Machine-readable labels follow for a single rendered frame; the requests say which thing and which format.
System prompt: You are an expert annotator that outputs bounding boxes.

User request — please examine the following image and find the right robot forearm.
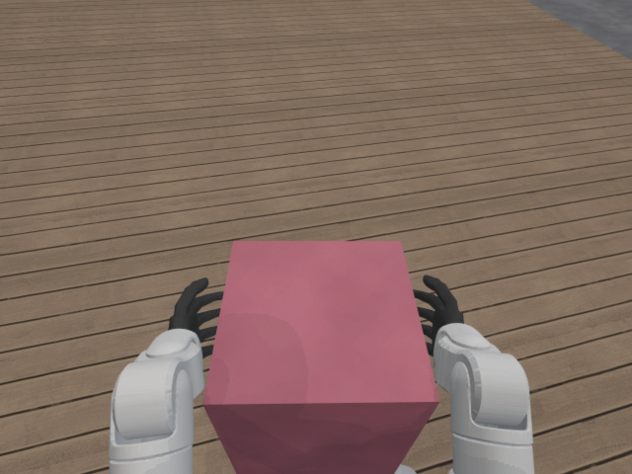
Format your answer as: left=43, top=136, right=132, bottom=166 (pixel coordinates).
left=434, top=323, right=534, bottom=474

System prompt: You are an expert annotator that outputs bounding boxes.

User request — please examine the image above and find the robot left hand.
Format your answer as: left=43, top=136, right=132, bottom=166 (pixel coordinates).
left=168, top=277, right=224, bottom=359

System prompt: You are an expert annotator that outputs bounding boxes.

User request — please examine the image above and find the left robot forearm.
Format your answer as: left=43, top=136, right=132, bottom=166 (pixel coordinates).
left=109, top=329, right=204, bottom=474

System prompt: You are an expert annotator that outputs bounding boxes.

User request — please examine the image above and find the robot right hand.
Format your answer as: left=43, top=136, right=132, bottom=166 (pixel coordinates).
left=413, top=275, right=464, bottom=357

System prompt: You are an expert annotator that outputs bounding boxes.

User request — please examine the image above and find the carton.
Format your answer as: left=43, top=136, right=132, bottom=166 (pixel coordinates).
left=202, top=241, right=439, bottom=474

